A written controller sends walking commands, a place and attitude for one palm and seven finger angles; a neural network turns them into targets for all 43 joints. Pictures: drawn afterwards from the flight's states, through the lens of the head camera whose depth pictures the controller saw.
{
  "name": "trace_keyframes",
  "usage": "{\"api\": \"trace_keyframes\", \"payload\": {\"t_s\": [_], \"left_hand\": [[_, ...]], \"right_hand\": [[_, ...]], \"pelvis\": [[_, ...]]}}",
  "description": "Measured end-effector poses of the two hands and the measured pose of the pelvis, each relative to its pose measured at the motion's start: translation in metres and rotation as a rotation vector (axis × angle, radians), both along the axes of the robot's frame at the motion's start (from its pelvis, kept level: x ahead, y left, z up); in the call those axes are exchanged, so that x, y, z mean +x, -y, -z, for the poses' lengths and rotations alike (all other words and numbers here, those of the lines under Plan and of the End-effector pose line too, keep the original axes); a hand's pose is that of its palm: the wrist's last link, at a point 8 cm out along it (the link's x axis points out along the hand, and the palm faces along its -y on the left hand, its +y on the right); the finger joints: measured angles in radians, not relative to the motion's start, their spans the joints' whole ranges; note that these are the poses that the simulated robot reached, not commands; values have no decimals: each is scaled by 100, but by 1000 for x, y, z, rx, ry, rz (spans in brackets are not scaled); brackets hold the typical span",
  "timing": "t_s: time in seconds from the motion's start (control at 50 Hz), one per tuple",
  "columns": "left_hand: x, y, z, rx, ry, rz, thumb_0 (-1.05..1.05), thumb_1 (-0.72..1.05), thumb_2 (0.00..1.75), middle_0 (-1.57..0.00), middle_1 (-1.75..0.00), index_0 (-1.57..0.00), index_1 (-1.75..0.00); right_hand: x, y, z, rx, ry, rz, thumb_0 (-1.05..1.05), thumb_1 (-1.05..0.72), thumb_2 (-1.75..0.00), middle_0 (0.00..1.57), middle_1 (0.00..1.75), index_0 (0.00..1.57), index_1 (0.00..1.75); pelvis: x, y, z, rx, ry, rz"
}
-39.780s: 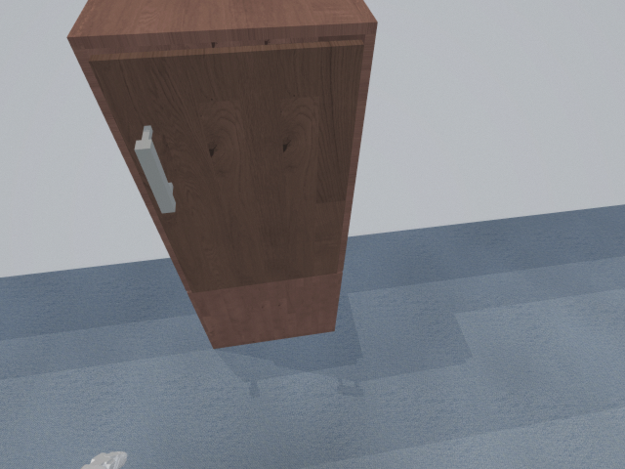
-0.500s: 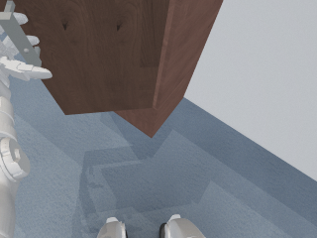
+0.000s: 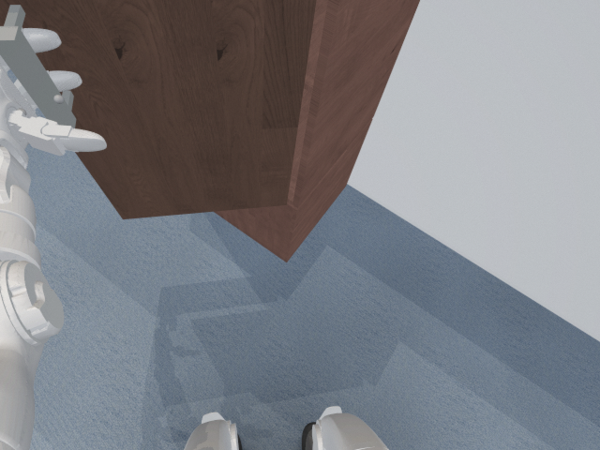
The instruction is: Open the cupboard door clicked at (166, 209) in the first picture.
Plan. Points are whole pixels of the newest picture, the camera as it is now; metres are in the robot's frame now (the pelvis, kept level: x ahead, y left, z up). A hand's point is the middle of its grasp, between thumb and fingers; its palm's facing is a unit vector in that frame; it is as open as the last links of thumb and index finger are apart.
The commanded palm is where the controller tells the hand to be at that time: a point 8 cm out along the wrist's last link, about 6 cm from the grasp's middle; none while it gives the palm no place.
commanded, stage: close the thumb around the handle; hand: left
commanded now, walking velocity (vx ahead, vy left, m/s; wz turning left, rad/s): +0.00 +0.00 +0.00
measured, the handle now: (42, 73) +0.57 +0.27 +0.11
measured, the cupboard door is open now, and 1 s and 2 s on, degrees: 44 44 55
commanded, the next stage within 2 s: pull the door open along its arc in 0.80 s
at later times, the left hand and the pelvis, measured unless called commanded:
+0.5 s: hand (61, 96) +0.53 +0.24 +0.11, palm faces +0.08 -1.00 +0.01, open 9.5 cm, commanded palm +0.51 +0.27 +0.10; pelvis +0.00 +0.00 +0.00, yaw +0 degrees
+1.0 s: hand (60, 97) +0.53 +0.24 +0.11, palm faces +0.08 -1.00 +0.00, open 5.4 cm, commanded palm +0.50 +0.28 +0.10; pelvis +0.00 +0.00 +0.00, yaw +0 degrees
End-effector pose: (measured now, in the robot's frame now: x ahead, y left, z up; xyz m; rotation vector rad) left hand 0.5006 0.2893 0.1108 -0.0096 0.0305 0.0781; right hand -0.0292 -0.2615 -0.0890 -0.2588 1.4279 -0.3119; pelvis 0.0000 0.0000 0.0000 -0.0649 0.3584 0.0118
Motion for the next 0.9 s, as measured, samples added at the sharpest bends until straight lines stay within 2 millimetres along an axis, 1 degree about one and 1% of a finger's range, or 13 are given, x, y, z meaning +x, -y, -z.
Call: {"api": "trace_keyframes", "payload": {"t_s": [0.16, 0.24, 0.3, 0.38, 0.54, 0.66, 0.72, 0.76, 0.9], "left_hand": [[3, -1, 1, -1, 2, -1, -1, -49, 31, -30, -120, -32, -122], [5, -2, 1, -2, 1, 1, -1, -42, 33, -31, -121, -33, -123], [6, -3, 1, -3, 0, 2, -1, -33, 38, -32, -122, -34, -124], [7, -4, 2, 0, -2, 0, -1, -15, 45, -33, -124, -35, -125], [6, 1, 2, -1, 7, -6, 0, 26, 63, -35, -128, -36, -129], [4, 1, 1, 7, 3, -14, 1, 59, 77, -36, -131, -38, -132], [4, 1, 1, 5, 3, -14, 1, 71, 82, -37, -132, -39, -133], [3, 1, 1, 9, 2, -13, 1, 76, 84, -37, -133, -39, -134], [4, 1, 1, 7, 1, -9, 1, 76, 83, -36, -134, -39, -135]], "right_hand": [[1, -2, 1, -1, -3, -2, 0, -90, -89, 20, 30, 20, 30], [-1, -3, 0, -1, -8, 0, 0, -90, -89, 20, 30, 20, 30], [-2, -4, 0, -1, -13, 2, 0, -90, -89, 20, 30, 20, 30], [-4, -5, -1, -1, -19, 5, 0, -90, -89, 20, 30, 20, 30], [-6, -7, 0, 10, -28, 9, 0, -90, -89, 20, 30, 20, 30], [-2, -8, 1, 16, -21, 8, 0, -90, -89, 20, 30, 20, 30], [0, -7, 2, 18, -16, 6, 0, -90, -89, 20, 30, 20, 30], [2, -7, 2, 17, -13, 3, 0, -90, -89, 20, 30, 20, 30], [7, -3, 2, 11, -4, -7, 0, -90, -89, 20, 30, 20, 30]], "pelvis": [[0, -1, 1, -1, -5, 0], [1, -2, 1, -3, -8, 0], [1, -3, 1, -3, -9, -1], [2, -4, 1, -4, -11, 0], [4, -5, 0, -3, -7, 2], [5, -5, 0, -2, -4, 1], [5, -4, -1, -2, -1, 1], [6, -4, 0, -2, 0, -1], [5, -2, 0, -1, -2, -4]]}}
